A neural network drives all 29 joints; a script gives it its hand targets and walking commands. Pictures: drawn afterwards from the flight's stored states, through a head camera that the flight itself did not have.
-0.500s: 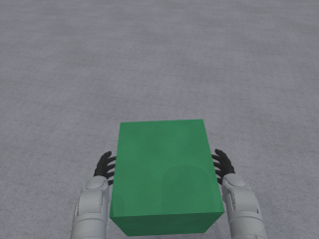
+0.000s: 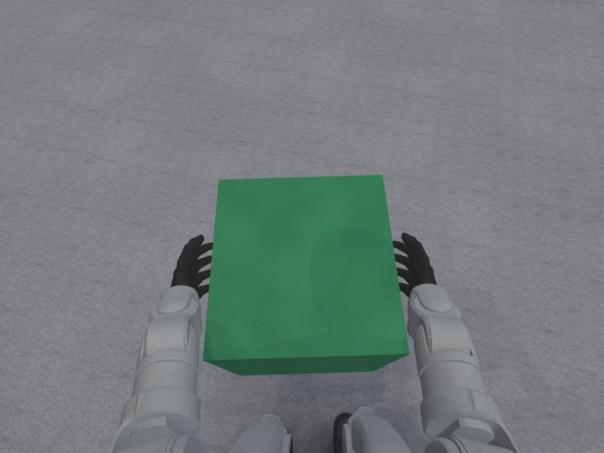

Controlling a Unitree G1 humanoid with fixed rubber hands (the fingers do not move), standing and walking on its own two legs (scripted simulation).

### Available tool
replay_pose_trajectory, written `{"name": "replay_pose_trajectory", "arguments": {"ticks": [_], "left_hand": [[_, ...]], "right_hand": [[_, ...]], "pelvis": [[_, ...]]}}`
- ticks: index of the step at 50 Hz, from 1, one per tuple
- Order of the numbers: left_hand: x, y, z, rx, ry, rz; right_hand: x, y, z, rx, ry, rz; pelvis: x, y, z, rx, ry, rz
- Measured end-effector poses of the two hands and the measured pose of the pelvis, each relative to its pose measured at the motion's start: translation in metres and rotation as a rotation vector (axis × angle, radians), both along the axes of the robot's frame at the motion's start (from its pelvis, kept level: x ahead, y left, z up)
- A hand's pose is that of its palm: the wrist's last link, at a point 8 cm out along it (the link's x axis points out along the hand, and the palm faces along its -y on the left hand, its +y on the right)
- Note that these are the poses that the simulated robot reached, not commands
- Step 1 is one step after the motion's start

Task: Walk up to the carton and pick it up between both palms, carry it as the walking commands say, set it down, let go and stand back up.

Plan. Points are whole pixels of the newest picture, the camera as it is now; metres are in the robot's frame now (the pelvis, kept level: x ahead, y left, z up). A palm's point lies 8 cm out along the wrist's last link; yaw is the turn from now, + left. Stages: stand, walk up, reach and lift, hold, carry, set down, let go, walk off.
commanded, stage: set down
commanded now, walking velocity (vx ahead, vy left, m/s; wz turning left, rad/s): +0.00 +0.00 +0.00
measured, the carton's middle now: (303, 285) +0.37 +0.03 -0.11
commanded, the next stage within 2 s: none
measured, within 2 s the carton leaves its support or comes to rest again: neither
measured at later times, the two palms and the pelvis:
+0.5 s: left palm (206, 289) +0.36 +0.19 -0.13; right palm (401, 289) +0.37 -0.14 -0.14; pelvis -0.01 +0.01 -0.07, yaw +0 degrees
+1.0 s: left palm (218, 295) +0.39 +0.20 -0.22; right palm (387, 292) +0.40 -0.13 -0.23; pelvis -0.03 +0.01 -0.15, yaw +0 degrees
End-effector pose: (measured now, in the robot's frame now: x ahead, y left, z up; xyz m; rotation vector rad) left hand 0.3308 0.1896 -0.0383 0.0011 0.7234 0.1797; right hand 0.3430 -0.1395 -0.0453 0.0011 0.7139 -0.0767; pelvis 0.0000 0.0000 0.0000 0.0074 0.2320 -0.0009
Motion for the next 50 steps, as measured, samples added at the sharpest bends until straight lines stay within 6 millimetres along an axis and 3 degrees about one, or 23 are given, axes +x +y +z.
{"name": "replay_pose_trajectory", "arguments": {"ticks": [11,29,50], "left_hand": [[0.018,0.000,-0.041,-0.012,0.002,0.000],[0.038,0.002,-0.110,-0.033,-0.001,0.029],[0.055,0.006,-0.186,-0.025,-0.016,0.036]], "right_hand": [[0.012,0.000,-0.043,0.005,0.002,-0.016],[0.036,0.002,-0.110,0.016,0.002,-0.021],[0.057,0.007,-0.186,0.009,-0.012,-0.012]], "pelvis": [[-0.012,0.007,-0.030,0.008,0.159,-0.010],[-0.011,0.010,-0.084,0.007,0.370,-0.005],[-0.029,0.005,-0.151,0.010,0.471,0.000]]}}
